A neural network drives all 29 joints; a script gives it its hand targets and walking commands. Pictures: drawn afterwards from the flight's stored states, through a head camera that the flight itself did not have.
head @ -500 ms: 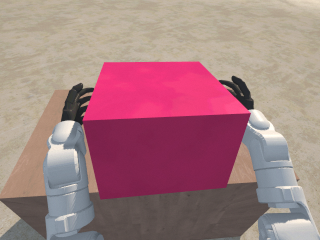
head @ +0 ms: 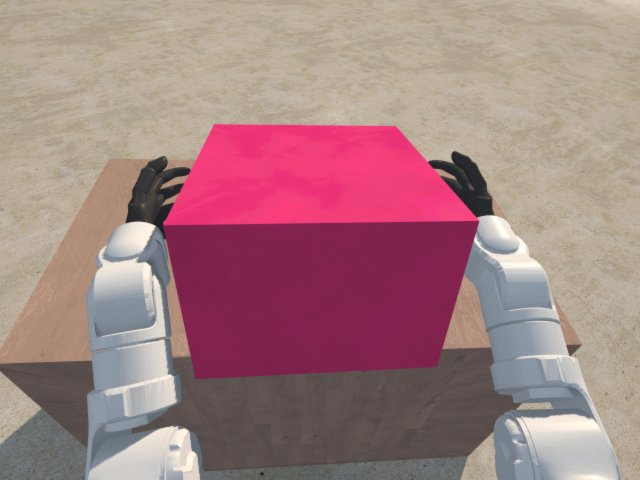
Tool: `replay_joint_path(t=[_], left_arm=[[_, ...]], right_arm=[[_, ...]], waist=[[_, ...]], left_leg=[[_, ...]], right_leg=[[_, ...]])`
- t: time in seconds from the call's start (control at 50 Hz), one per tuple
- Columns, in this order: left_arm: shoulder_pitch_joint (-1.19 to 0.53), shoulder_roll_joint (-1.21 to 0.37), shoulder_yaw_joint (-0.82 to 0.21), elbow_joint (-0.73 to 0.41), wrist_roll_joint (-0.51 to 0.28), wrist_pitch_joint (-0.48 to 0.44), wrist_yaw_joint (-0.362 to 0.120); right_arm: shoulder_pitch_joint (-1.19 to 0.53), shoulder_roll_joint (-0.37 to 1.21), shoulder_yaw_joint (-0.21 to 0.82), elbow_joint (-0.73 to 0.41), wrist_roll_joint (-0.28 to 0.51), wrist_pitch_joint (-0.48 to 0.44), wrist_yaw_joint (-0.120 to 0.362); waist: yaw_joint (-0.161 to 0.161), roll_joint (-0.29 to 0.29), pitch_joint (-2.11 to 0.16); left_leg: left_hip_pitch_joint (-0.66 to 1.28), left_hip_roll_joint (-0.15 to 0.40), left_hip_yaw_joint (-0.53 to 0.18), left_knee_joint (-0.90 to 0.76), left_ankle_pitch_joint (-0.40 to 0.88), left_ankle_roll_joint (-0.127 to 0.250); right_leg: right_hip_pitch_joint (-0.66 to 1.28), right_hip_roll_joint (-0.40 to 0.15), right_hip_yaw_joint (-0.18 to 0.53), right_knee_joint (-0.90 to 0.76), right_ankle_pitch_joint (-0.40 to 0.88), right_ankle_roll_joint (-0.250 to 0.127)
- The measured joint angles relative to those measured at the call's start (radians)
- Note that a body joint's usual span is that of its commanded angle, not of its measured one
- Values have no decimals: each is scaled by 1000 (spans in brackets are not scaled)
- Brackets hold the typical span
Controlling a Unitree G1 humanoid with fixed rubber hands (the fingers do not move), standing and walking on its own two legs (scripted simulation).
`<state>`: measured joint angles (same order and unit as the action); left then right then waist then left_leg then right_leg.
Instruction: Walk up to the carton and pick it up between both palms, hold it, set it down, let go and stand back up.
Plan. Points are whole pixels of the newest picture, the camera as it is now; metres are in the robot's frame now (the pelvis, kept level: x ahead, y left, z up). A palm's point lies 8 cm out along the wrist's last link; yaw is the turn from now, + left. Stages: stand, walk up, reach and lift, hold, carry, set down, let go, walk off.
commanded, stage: hold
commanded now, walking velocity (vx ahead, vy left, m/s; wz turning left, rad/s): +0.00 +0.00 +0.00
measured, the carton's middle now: (312, 231) +0.40 +0.01 +0.11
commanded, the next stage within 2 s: none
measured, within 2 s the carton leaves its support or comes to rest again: neither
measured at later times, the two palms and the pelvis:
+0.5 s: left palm (140, 212) +0.36 +0.21 +0.18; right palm (465, 223) +0.36 -0.17 +0.18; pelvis +0.01 +0.03 +0.00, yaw +0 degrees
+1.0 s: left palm (110, 210) +0.35 +0.24 +0.19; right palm (441, 203) +0.38 -0.14 +0.19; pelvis +0.01 +0.04 +0.00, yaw +1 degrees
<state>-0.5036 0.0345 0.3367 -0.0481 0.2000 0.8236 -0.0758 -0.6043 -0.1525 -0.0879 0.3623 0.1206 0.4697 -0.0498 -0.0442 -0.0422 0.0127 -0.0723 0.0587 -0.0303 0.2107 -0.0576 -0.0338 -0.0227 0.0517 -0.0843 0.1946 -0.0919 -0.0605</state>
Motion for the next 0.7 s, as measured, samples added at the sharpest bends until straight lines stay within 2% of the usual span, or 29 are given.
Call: replay_joint_path(t=[0.12, 0.22, 0.38, 0.48, 0.58, 0.7], left_arm=[[93, 23, -12, -80, -21, -18, -11], [155, 32, -57, -153, -48, -34, 20], [123, 2, -99, -164, -26, 14, 58], [60, 11, -91, -130, -26, 29, 54], [31, 27, -85, -157, -27, 43, 43], [9, 27, -75, -169, -9, 77, 36]], right_arm=[[67, 32, 29, -55, 41, -23, -36], [139, 25, 41, -138, 70, -33, -48], [131, -28, 25, -132, 69, -9, -2], [99, -42, 26, -130, 66, 9, -16], [84, -49, 34, -164, 82, 18, -40], [46, -60, 37, -150, 106, 44, -43]], waist=[[-33, -27, 10], [-47, -25, -15], [-43, -2, -16], [-41, -3, 7], [-34, -6, -3], [-19, 0, -12]], left_leg=[[-13, -10, -29, 11, -3, -3], [-39, -19, -34, 33, -18, -11], [-17, -33, -2, 43, -37, 12], [-7, -38, 15, 42, -39, 22], [-14, -35, 26, 54, -48, 25], [-3, -36, 22, 78, -68, 27]], right_leg=[[9, -7, -32, -8, -8, 1], [-3, -17, -36, -10, -12, 12], [17, -33, -5, -16, -11, 34], [16, -39, 11, -6, -13, 43], [14, -37, 22, -13, -9, 46], [40, -37, 19, -17, -14, 48]])
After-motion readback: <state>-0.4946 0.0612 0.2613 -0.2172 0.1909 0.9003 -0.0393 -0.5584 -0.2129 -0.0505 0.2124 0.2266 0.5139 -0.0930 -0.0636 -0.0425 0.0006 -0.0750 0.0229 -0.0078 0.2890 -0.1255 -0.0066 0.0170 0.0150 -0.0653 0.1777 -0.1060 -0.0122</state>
